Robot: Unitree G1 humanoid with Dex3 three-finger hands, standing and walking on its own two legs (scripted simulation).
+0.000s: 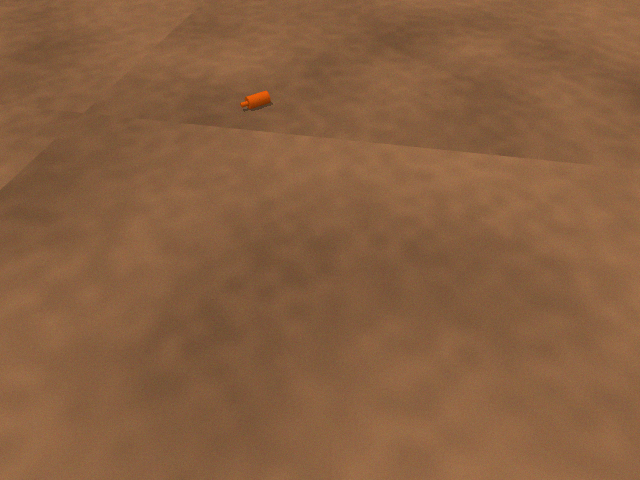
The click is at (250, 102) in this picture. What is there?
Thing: lying bottle
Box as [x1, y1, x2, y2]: [240, 91, 270, 108]
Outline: 269,95 266,91 262,91 245,97 245,101 240,103 240,105 246,105 248,108 252,108 267,103 270,100
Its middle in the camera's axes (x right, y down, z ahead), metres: -0.38 -0.84 +2.35
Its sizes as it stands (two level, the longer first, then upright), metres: 0.181 0.076 0.076
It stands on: the floor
